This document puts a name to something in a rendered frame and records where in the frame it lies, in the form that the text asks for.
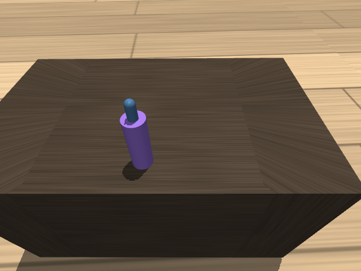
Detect bottle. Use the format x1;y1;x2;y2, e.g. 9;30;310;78
120;98;153;169

